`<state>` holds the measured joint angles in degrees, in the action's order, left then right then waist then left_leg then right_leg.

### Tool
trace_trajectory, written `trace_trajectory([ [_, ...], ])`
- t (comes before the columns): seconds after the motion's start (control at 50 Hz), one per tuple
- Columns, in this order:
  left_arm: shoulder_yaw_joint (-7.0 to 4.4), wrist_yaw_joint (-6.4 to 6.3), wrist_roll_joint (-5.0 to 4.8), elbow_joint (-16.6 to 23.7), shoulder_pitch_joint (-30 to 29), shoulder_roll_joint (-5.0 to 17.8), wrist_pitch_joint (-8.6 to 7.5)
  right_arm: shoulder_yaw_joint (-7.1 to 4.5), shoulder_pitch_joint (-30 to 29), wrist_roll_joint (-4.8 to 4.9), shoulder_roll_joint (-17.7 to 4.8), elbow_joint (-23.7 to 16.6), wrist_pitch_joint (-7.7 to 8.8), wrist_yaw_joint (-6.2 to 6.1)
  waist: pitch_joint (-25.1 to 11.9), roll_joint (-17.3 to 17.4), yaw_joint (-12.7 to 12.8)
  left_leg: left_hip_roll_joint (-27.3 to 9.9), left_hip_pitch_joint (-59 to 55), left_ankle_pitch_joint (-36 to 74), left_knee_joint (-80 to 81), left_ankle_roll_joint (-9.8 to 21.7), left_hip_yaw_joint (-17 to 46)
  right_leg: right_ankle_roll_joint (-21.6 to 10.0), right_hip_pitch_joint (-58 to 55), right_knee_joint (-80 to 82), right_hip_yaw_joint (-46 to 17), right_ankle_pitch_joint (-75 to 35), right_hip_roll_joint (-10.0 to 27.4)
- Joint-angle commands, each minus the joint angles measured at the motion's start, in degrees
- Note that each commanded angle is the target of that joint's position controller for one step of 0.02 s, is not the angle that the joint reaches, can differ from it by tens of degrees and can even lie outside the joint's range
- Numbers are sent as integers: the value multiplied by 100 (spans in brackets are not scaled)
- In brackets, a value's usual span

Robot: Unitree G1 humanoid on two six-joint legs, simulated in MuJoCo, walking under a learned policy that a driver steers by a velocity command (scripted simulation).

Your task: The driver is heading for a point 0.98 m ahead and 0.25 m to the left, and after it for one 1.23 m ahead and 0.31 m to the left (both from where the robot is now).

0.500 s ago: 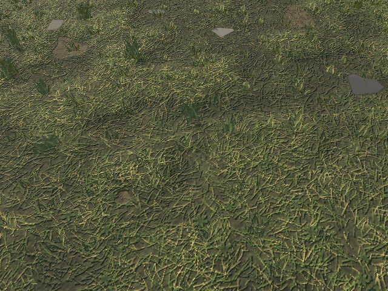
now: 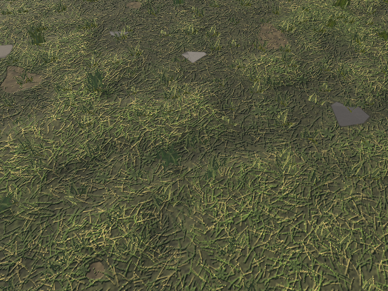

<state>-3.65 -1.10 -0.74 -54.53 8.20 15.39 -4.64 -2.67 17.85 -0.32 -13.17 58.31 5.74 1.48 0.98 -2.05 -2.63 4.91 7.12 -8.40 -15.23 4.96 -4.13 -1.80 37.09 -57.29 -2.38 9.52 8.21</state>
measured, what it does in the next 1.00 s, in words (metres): walks ahead, turning left: right foot, then left foot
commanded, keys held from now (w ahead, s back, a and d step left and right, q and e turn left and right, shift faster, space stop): w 0.18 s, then w+q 0.82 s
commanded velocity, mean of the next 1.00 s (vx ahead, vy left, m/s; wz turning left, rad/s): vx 0.50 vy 0.00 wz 0.35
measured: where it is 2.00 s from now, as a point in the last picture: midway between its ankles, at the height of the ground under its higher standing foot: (118, 171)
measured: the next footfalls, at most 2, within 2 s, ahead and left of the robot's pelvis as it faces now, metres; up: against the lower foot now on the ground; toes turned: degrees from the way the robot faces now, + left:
right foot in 0.28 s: +0.36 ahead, -0.16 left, +0.00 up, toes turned -1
left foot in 0.82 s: +0.61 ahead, +0.13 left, +0.00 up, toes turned +22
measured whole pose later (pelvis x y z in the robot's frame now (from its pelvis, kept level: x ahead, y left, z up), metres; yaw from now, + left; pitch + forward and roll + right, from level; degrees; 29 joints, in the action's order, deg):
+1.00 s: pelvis +0.56 +0.05 -0.01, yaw +25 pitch +1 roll +0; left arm -4.0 -0.4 -0.5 -48.9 7.2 16.1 -6.9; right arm -5.1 14.2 0.7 -15.0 46.7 3.3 1.6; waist 3.3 -0.9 -1.1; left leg 5.9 16.7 -9.6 -25.3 6.4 -0.1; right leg 0.2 28.9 -66.2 -2.6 19.8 5.4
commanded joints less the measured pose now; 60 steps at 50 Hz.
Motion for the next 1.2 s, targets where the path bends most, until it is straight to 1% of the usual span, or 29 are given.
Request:
trace_trajectory([
  [0.02,-60,25,55,290,-106,255,-21,-135,-188,17,-848,-342,65,-136,262,417,199,-1602,293,610,1049,806,1141,134,260,958,-56,-1013,105],
  [0.1,26,126,3,516,-951,130,-75,-139,302,91,-913,-199,23,-184,346,431,-86,-1478,43,722,1015,640,763,151,-85,2174,237,-1740,-199],
  [0.18,70,265,-44,779,-1492,188,-122,-179,682,120,-952,-9,-104,-199,472,446,-193,-1833,-901,1042,630,614,801,20,180,2700,204,-1299,-301],
  [0.22,26,316,-49,851,-1428,344,-167,-215,686,138,-1002,7,-172,-217,396,529,-33,-1986,-1176,1587,269,540,981,-98,-107,2914,178,-825,-398],
  [0.26,-139,300,-44,628,-479,674,-216,-234,416,140,-1080,-95,-228,-217,-173,697,539,-1793,-1064,3153,-749,382,910,-282,-1557,3114,407,-584,-719],
  [0.28,-292,248,-5,326,623,1013,-231,-162,337,93,-913,-196,-231,-210,-923,626,994,-1459,-354,3027,-1991,208,720,-503,-3225,2887,221,-741,-511],
  [0.3,-443,189,129,168,1578,1607,-217,1,774,31,-379,-363,-163,-165,-1986,-358,1009,-724,1762,982,-4206,-192,344,-1184,-5715,2819,-1743,-408,1011],
  [0.32,-371,199,83,74,1762,1375,-163,87,1047,141,-118,-273,-52,-149,-2694,-1332,941,-167,2948,-2418,-5583,-325,804,-1653,-6438,3710,-3752,426,1763],
  [0.34,-224,190,52,146,1373,911,-165,-102,581,306,-803,-338,19,-156,-1887,-821,971,-528,3445,-2289,-6102,-230,1232,-1336,-5766,3928,-3202,816,1521],
  [0.36,-153,164,57,264,867,674,-170,-146,145,362,-916,-482,42,-180,-1152,-593,840,-839,3589,-1779,-6081,-170,1045,-1080,-4902,4061,-2311,637,1345],
  [0.38,-91,179,81,297,451,486,-197,-165,-59,320,-833,-508,17,-220,-665,-245,662,-1063,3360,-1314,-5767,-177,971,-950,-4019,4329,-1672,288,1122],
  [0.42,-38,203,157,265,100,264,-244,-222,117,252,-590,-463,-149,-241,-273,-396,315,-1324,2735,-820,-5329,-173,1014,-764,-3053,4726,-789,-63,787],
  [0.46,-68,185,164,189,109,318,-265,-222,155,261,-363,-505,-294,-229,-82,-319,190,-1378,2684,-639,-5167,-194,974,-805,-2716,4948,-259,-454,721],
  [0.5,-114,125,185,136,188,462,-274,-255,-100,225,-389,-666,-368,-233,72,-185,162,-1396,3031,-207,-4865,-254,1024,-857,-2711,5059,114,-803,730],
  [0.62,-182,-40,148,91,508,718,-190,-197,-1174,145,-290,-1100,-311,-35,336,6,429,-1261,3178,1176,-2997,-309,569,-720,-3087,5166,1068,-1207,609],
  [0.72,-258,-58,25,-24,996,883,4,-144,-1924,162,-290,-1568,-319,155,525,30,620,-1088,3455,630,-2274,-91,169,-630,-4192,4661,1402,-2030,914],
  [0.78,-331,-91,-35,94,795,1129,125,-290,-1501,184,-599,-1663,-351,217,51,-292,193,-555,2418,-218,-2241,217,-307,-449,-4426,3513,1631,-4664,937],
  [0.8,-343,-99,-46,137,700,1190,174,-414,-872,211,-821,-1548,-357,209,-295,-323,-183,-302,1592,-318,-2117,376,-415,-357,-4288,2599,1702,-5194,847],
  [0.82,-315,-102,-51,189,622,1155,187,-618,79,224,-1178,-1306,-366,132,-785,-158,-676,-103,112,39,-1684,607,-281,-134,-3621,1266,1795,-4664,604],
  [0.84,-179,-81,156,352,769,722,121,-774,651,217,-1756,-1159,-419,-8,-1216,970,-628,-1222,-1485,221,-1617,969,1526,137,-1931,-646,1764,-1207,184],
  [0.86,11,13,113,679,1090,141,-117,-760,402,175,-2046,-1352,-333,22,-1994,1797,-43,-2404,-2965,-977,-522,2169,5017,381,175,-2354,586,2513,-1086],
  [0.88,-91,97,-135,807,279,673,-351,-597,544,122,-1513,-1373,-269,60,-1874,913,-451,-2379,-2954,-1003,-19,1841,4931,206,857,-2554,-283,2278,-821],
  [0.9,-105,128,-251,923,-23,724,-454,-530,327,108,-1254,-1361,-197,50,-1170,755,-367,-2209,-2366,-586,-54,1604,4048,46,1138,-2255,-223,1757,-578],
  [0.92,-108,82,-143,823,19,681,-475,-472,-116,134,-1065,-1452,-148,51,-738,184,-64,-1941,-1450,41,-75,1397,3330,28,796,-1732,-236,1307,-299],
  [0.94,-174,44,3,765,88,766,-427,-415,-475,125,-880,-1544,-132,33,-543,173,154,-1739,-718,599,-33,1274,2822,79,339,-1234,-241,1073,-135],
  [0.96,-206,52,37,749,199,788,-336,-373,-629,74,-797,-1627,-127,4,-487,263,311,-1606,-262,890,86,1231,2593,130,-53,-1015,-271,924,-39],
  [1.06,-146,19,164,1061,-438,485,-131,-449,-264,129,-1146,-1599,-120,-193,-162,343,245,-1267,478,1491,312,1142,1948,532,-105,683,-40,-145,-235],
  [1.12,-69,81,120,1242,-1026,336,-168,-446,-56,153,-1133,-1569,-178,-242,-59,589,-1,-977,688,915,227,846,1717,528,-475,2035,20,-1241,-537],
  [1.2,-66,184,28,1455,-1422,472,-240,-433,256,179,-1085,-1441,-215,-244,-30,750,-176,-1174,359,439,-67,711,2076,421,-721,2775,-60,-1545,-702],
])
